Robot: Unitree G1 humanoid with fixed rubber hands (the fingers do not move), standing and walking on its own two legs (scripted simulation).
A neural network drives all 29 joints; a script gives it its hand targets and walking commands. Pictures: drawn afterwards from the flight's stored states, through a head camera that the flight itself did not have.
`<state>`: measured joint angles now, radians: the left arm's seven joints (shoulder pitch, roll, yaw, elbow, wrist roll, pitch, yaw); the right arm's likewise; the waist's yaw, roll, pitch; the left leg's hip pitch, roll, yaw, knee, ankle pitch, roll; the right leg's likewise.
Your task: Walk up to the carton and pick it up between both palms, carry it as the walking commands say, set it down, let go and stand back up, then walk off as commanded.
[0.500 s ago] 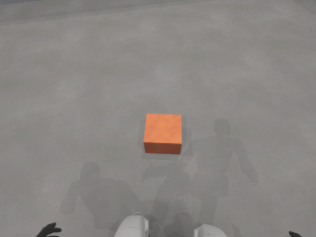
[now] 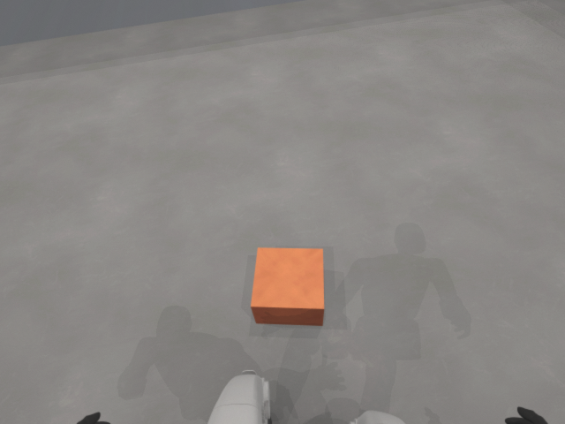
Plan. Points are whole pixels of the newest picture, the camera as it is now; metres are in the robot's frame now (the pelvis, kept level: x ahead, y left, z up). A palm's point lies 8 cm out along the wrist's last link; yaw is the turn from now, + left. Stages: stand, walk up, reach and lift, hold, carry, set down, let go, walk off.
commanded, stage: walk up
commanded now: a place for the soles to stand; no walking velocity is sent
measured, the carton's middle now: (289, 286) +0.62 +0.07 -0.66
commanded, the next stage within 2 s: none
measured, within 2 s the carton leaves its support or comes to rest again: neither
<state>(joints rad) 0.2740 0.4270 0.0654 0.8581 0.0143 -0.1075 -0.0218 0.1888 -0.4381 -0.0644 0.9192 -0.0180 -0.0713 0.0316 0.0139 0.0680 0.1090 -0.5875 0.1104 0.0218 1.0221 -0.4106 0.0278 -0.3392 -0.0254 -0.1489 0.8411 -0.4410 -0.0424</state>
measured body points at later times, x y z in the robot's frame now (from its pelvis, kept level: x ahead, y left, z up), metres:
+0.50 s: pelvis +0.12 +0.00 -0.01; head +0.14 -0.01 +0.43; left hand +0.23 +0.33 -0.11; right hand +0.17 -0.34 -0.14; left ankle +0.16 +0.13 -0.70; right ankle +0.17 -0.12 -0.70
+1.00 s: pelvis +0.15 +0.01 +0.00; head +0.17 +0.01 +0.45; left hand +0.27 +0.33 -0.11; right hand +0.23 -0.31 -0.12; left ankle +0.16 +0.13 -0.70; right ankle +0.17 -0.12 -0.70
